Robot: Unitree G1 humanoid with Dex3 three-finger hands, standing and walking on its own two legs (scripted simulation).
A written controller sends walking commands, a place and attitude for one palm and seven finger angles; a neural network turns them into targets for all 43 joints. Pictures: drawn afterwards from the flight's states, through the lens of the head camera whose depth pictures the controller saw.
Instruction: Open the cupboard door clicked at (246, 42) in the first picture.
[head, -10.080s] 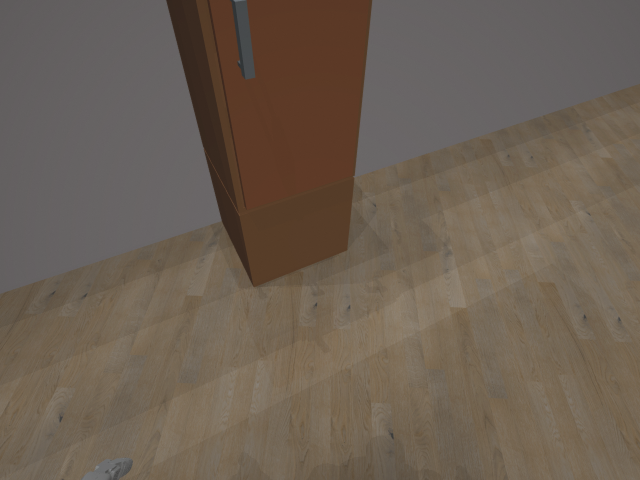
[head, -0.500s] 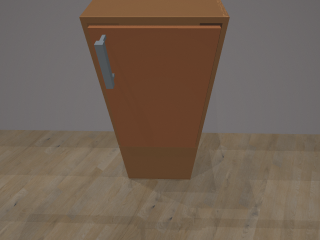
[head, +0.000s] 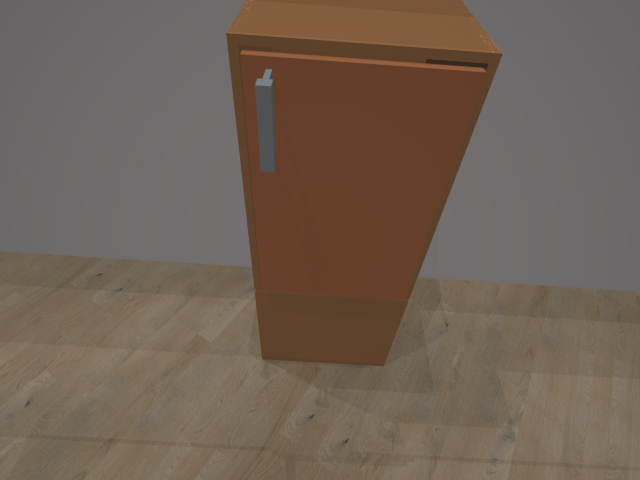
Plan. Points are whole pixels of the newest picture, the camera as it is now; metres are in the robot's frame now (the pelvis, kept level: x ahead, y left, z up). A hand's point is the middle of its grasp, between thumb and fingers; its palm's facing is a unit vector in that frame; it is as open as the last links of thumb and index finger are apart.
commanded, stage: shuffle to correct the standing spot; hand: left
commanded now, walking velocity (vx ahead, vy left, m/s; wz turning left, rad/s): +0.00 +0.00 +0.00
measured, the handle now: (268, 121) +0.60 +0.13 +0.16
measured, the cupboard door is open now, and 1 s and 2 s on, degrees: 0 0 0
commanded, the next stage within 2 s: come to a stop and stand still in 0.46 s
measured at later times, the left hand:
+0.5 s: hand out of the picture -0.03 +0.11 -0.18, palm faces +0.07 -0.99 -0.13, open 7.4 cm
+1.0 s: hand out of the picture +0.09 +0.11 -0.18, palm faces +0.05 -0.97 -0.23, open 7.3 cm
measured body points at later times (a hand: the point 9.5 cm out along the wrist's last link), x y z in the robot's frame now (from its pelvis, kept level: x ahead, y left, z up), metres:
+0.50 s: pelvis +0.03 -0.05 +0.00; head +0.03 -0.03 +0.44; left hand -0.03 +0.16 -0.17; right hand +0.01 -0.27 -0.16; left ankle +0.04 +0.06 -0.73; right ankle +0.00 -0.15 -0.74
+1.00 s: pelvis +0.07 -0.08 -0.01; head +0.10 -0.08 +0.44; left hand +0.09 +0.16 -0.16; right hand +0.09 -0.30 -0.17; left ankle +0.05 +0.03 -0.73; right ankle +0.07 -0.18 -0.74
